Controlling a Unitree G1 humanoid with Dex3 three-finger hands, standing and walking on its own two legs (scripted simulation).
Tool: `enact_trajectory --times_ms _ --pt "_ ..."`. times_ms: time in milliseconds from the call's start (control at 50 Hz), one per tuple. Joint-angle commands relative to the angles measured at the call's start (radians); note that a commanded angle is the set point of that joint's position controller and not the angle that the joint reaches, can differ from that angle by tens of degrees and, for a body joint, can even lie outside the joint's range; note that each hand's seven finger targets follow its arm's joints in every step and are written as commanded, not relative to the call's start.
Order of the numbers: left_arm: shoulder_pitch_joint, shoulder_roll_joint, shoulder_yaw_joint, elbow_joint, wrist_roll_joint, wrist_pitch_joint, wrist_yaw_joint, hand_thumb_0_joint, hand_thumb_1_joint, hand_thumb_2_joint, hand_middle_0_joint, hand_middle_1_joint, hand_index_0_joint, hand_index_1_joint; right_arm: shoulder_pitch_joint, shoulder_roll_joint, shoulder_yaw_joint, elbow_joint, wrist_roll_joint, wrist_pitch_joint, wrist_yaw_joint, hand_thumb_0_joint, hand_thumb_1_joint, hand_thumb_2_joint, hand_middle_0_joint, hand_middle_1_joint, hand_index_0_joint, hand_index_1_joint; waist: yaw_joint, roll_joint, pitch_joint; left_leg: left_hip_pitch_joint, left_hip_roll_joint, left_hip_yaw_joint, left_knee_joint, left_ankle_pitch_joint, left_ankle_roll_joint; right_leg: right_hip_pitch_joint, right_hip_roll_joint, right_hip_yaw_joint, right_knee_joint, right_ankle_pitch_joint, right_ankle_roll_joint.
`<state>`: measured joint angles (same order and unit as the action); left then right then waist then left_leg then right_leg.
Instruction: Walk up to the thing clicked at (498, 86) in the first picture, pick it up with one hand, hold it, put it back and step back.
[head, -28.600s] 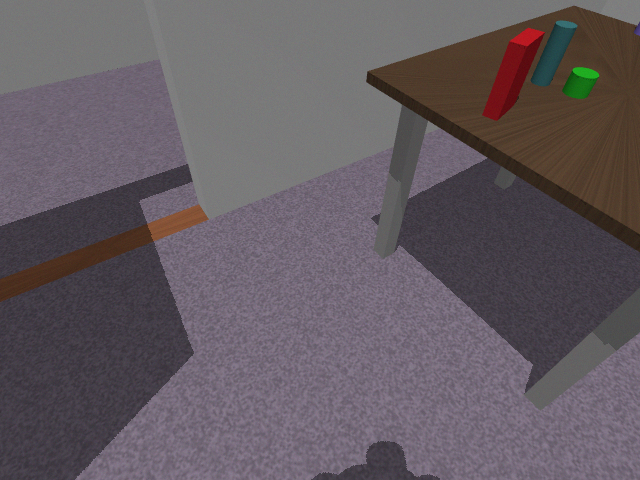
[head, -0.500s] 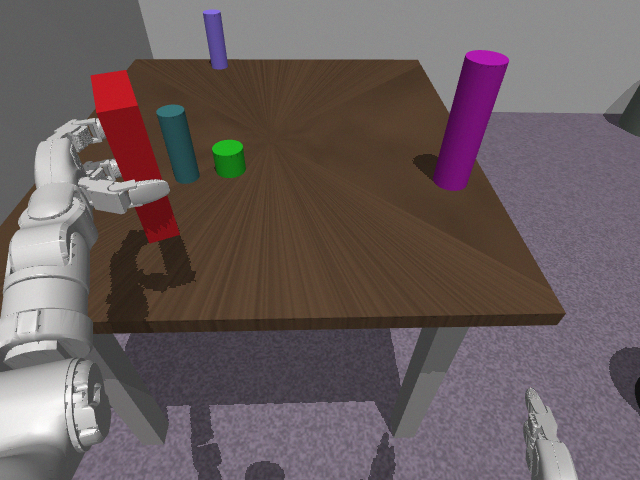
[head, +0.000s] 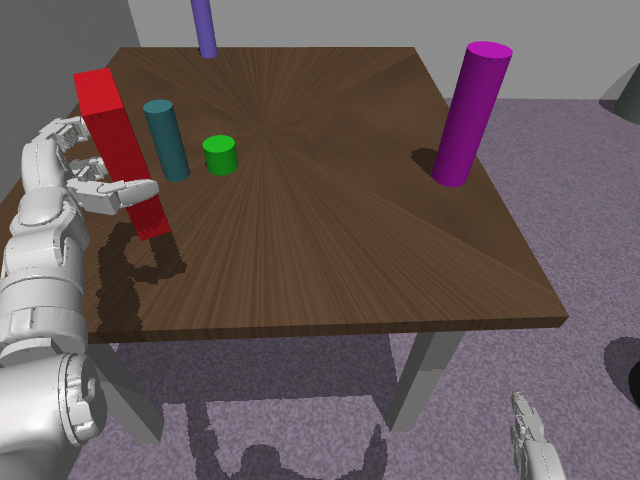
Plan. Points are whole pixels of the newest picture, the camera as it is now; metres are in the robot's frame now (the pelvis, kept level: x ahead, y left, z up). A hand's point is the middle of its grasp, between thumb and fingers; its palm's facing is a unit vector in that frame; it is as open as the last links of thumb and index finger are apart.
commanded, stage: crouch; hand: left
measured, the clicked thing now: (125, 158) +0.46 +0.22 +0.20
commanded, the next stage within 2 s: lower in 0.56 s
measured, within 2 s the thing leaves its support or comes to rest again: neither
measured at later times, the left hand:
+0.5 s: hand (110, 159) +0.48 +0.25 +0.18, palm faces +0.33 -0.94 +0.00, open 13.1 cm
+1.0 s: hand (119, 169) +0.50 +0.26 +0.15, palm faces +0.32 -0.95 -0.02, open 13.1 cm
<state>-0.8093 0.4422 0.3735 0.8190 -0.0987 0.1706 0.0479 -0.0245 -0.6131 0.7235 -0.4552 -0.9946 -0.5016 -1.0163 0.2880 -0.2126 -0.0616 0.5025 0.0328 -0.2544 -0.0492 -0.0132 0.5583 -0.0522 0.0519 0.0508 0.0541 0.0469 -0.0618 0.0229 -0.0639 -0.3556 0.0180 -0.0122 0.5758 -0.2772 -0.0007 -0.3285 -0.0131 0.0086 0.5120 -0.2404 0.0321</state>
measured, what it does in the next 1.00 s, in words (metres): stands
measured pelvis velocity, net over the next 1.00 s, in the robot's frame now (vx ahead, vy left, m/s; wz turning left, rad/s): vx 0.01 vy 0.00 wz -0.01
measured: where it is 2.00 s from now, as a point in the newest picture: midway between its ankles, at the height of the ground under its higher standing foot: outside the picture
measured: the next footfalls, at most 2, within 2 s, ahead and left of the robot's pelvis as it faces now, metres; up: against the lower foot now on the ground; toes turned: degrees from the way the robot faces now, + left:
none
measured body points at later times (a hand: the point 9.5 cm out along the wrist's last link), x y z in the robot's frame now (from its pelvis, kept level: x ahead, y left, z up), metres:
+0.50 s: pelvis +0.00 +0.00 +0.00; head +0.03 +0.01 +0.45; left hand +0.46 +0.30 +0.19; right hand +0.15 -0.27 -0.06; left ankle +0.01 +0.12 -0.73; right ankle +0.01 -0.14 -0.73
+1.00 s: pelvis +0.01 +0.00 -0.01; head +0.06 +0.01 +0.44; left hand +0.48 +0.31 +0.16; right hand +0.16 -0.26 -0.07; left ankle +0.01 +0.12 -0.73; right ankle +0.01 -0.14 -0.73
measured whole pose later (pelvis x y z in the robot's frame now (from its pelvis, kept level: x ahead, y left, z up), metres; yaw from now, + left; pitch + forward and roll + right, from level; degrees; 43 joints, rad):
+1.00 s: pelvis +0.01 +0.00 -0.01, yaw -1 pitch +10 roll -2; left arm -0.92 0.58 0.42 1.08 -0.07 -0.01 -0.02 -0.02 -0.61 0.72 -0.46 -0.98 -0.51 -1.00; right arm 0.24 -0.22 -0.03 0.49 0.02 -0.15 -0.04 -0.01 0.53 -0.06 0.05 0.05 0.05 0.05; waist -0.13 0.02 -0.09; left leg -0.52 0.03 -0.01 0.65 -0.32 0.00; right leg -0.48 0.00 0.01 0.56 -0.26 0.03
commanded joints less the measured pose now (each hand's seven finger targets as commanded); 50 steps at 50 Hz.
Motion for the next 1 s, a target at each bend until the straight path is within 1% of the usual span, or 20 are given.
enact_trajectory --times_ms 0,80,140,180,220,260,280,360,400,500,520,560,600,620,640,680,780,800,860,980 --pt "-0.660 0.348 0.059 -0.280 -0.023 -0.130 -0.006 0.000 -0.242 1.256 -1.109 -1.364 -1.143 -1.367 -0.079 -0.149 -0.060 -0.172 0.006 -0.043 -0.015 0.000 0.566 -0.048 0.049 0.050 0.049 0.050 -0.021 0.058 -0.396 0.199 -0.011 0.020 -0.050 0.306 0.007 0.096 0.023 -0.039 -0.043 0.266 -0.031" --pt "-0.690 0.323 0.027 -0.263 -0.020 -0.151 -0.017 0.000 -0.212 1.257 -1.104 -1.360 -1.138 -1.361 -0.105 -0.148 -0.056 -0.163 0.006 -0.036 -0.013 0.000 0.572 -0.047 0.049 0.050 0.049 0.050 -0.030 0.097 -0.390 0.225 -0.007 0.014 -0.055 0.282 0.000 0.045 0.028 -0.044 -0.043 0.235 -0.037" --pt "-0.723 0.360 0.045 -0.246 -0.020 -0.170 -0.021 0.000 -0.219 1.273 -1.124 -1.384 -1.161 -1.384 -0.104 -0.139 -0.045 -0.159 0.006 -0.025 -0.011 0.000 0.565 -0.048 0.049 0.050 0.049 0.050 -0.025 0.088 -0.444 0.209 -0.006 0.010 -0.053 0.296 0.002 0.084 0.027 -0.044 -0.040 0.250 -0.036" --pt "-0.661 0.377 0.067 -0.144 -0.018 -0.170 -0.022 0.000 -0.220 1.282 -1.123 -1.391 -1.161 -1.390 -0.095 -0.160 -0.060 -0.131 0.004 -0.018 -0.014 0.000 0.570 -0.047 0.049 0.050 0.049 0.050 -0.032 0.067 -0.375 0.169 -0.006 0.010 -0.049 0.292 0.002 0.059 0.029 -0.044 -0.037 0.247 -0.036" --pt "-0.742 0.365 0.036 -0.194 -0.018 -0.191 -0.033 0.000 -0.188 1.286 -1.124 -1.387 -1.160 -1.387 -0.104 -0.127 -0.032 -0.138 0.004 -0.013 -0.011 0.000 0.571 -0.047 0.049 0.050 0.049 0.050 -0.034 0.122 -0.423 0.204 -0.007 0.014 -0.042 0.298 0.001 0.047 0.026 -0.039 -0.038 0.247 -0.037" --pt "-0.670 0.408 0.075 -0.091 -0.016 -0.191 -0.031 0.000 -0.162 1.285 -1.132 -1.387 -1.168 -1.385 -0.098 -0.182 -0.074 -0.128 0.001 -0.009 -0.018 0.000 0.570 -0.047 0.050 0.050 0.049 0.050 -0.050 0.052 -0.387 0.161 -0.009 0.016 -0.039 0.277 0.010 0.054 0.026 -0.038 -0.041 0.249 -0.031" --pt "-0.754 0.384 0.041 -0.191 -0.019 -0.205 -0.037 0.000 -0.167 1.284 -1.118 -1.387 -1.155 -1.384 -0.126 -0.144 -0.044 -0.143 0.006 -0.007 -0.012 0.000 0.574 -0.046 0.050 0.050 0.049 0.050 -0.025 0.106 -0.445 0.169 -0.013 0.019 -0.041 0.278 0.007 0.083 0.021 -0.032 -0.033 0.255 -0.033" --pt "-0.703 0.439 0.082 -0.079 -0.012 -0.217 -0.037 0.000 -0.165 1.306 -1.140 -1.410 -1.178 -1.408 -0.120 -0.167 -0.054 -0.138 0.003 0.003 -0.018 0.000 0.569 -0.048 0.050 0.050 0.049 0.050 -0.042 0.075 -0.404 0.150 -0.006 0.013 -0.039 0.264 0.008 0.058 0.028 -0.039 -0.032 0.235 -0.034" --pt "-0.752 0.424 0.059 -0.125 -0.013 -0.238 -0.046 0.000 -0.119 1.309 -1.148 -1.412 -1.185 -1.410 -0.129 -0.161 -0.049 -0.135 0.001 0.005 -0.016 0.000 0.575 -0.046 0.049 0.050 0.049 0.050 -0.043 0.107 -0.416 0.151 -0.006 0.014 -0.039 0.236 0.006 0.034 0.027 -0.035 -0.034 0.209 -0.037" --pt "-0.750 0.426 0.057 -0.103 -0.019 -0.248 -0.053 0.000 -0.153 1.311 -1.135 -1.410 -1.173 -1.408 -0.127 -0.151 -0.032 -0.128 0.003 0.013 -0.016 0.000 0.574 -0.047 0.049 0.050 0.049 0.050 -0.049 0.138 -0.445 0.202 0.008 0.002 -0.017 0.335 -0.006 -0.002 0.037 -0.044 -0.022 0.243 -0.045" --pt "-0.754 0.453 0.073 -0.097 -0.012 -0.249 -0.055 0.000 -0.134 1.315 -1.143 -1.410 -1.179 -1.408 -0.113 -0.190 -0.059 -0.137 -0.003 0.013 -0.018 0.000 0.571 -0.048 0.050 0.050 0.049 0.050 -0.065 0.129 -0.491 0.230 0.015 -0.001 -0.007 0.376 -0.007 -0.002 0.039 -0.044 -0.020 0.262 -0.044" --pt "-0.795 0.457 0.060 -0.129 -0.011 -0.250 -0.065 0.000 -0.150 1.307 -1.135 -1.403 -1.170 -1.403 -0.118 -0.156 -0.037 -0.126 -0.001 0.018 -0.016 0.000 0.567 -0.049 0.050 0.050 0.049 0.050 -0.058 0.160 -0.523 0.236 0.009 0.004 0.011 0.422 -0.002 0.019 0.032 -0.037 -0.016 0.311 -0.040" --pt "-0.766 0.439 0.047 -0.098 -0.016 -0.249 -0.070 0.000 -0.156 1.296 -1.117 -1.389 -1.152 -1.388 -0.143 -0.183 -0.063 -0.103 0.001 0.019 -0.018 0.000 0.571 -0.048 0.050 0.050 0.049 0.050 -0.059 0.131 -0.468 0.178 0.005 0.006 -0.002 0.365 0.002 0.029 0.032 -0.036 -0.013 0.293 -0.041" --pt "-0.776 0.474 0.068 -0.088 -0.012 -0.250 -0.071 0.000 -0.166 1.305 -1.143 -1.405 -1.175 -1.407 -0.128 -0.197 -0.066 -0.097 0.000 0.022 -0.021 0.000 0.561 -0.051 0.049 0.050 0.049 0.050 -0.070 0.131 -0.478 0.191 0.006 0.006 0.001 0.358 0.003 0.013 0.032 -0.033 -0.018 0.284 -0.041" --pt "-0.820 0.437 0.032 -0.123 -0.011 -0.251 -0.077 0.000 -0.147 1.311 -1.139 -1.403 -1.171 -1.405 -0.190 -0.172 -0.043 -0.148 0.004 0.019 -0.018 0.000 0.569 -0.049 0.050 0.050 0.049 0.050 -0.060 0.148 -0.517 0.206 0.006 0.003 -0.006 0.344 0.002 0.022 0.033 -0.036 -0.019 0.270 -0.042" --pt "-0.768 0.458 0.056 -0.048 -0.010 -0.248 -0.073 0.000 -0.240 1.221 -1.136 -1.377 -1.165 -1.380 -0.154 -0.142 -0.021 -0.109 0.006 0.024 -0.021 0.000 0.540 -0.055 0.048 0.050 0.048 0.050 -0.057 0.098 -0.426 0.126 -0.003 0.013 -0.018 0.261 0.012 0.028 0.030 -0.035 -0.030 0.227 -0.037" --pt "-0.696 0.430 0.046 0.034 -0.009 -0.252 -0.070 0.000 -0.275 1.170 -1.098 -1.333 -1.129 -1.334 -0.112 -0.162 -0.037 -0.121 0.002 0.036 -0.012 0.000 0.544 -0.052 0.048 0.050 0.048 0.050 -0.070 0.078 -0.434 0.110 -0.004 0.014 0.010 0.293 0.017 0.002 0.028 -0.032 -0.009 0.260 -0.032" --pt "-0.715 0.486 0.086 -0.008 -0.008 -0.263 -0.064 0.000 -0.293 1.171 -1.078 -1.326 -1.110 -1.326 -0.089 -0.157 -0.031 -0.112 -0.002 0.039 -0.009 0.000 0.547 -0.052 0.048 0.050 0.049 0.050 -0.057 0.101 -0.440 0.095 -0.008 0.019 0.018 0.311 0.016 0.018 0.025 -0.030 -0.003 0.282 -0.030" --pt "-0.721 0.484 0.092 -0.039 0.001 -0.278 -0.062 0.000 -0.329 1.146 -1.060 -1.304 -1.091 -1.306 -0.099 -0.180 -0.051 -0.166 -0.003 0.047 -0.003 0.000 0.543 -0.053 0.048 0.050 0.048 0.050 -0.066 0.117 -0.508 0.155 0.007 0.008 0.038 0.402 0.009 0.002 0.031 -0.034 0.018 0.319 -0.036" --pt "-0.806 0.463 0.065 -0.162 -0.006 -0.322 -0.080 0.000 -0.301 1.162 -1.059 -1.300 -1.084 -1.307 -0.128 -0.160 -0.029 -0.212 -0.002 0.048 0.000 0.000 0.530 -0.058 0.049 0.050 0.049 0.050 -0.066 0.187 -0.602 0.239 0.023 -0.010 0.065 0.487 -0.008 -0.031 0.040 -0.040 0.040 0.323 -0.045"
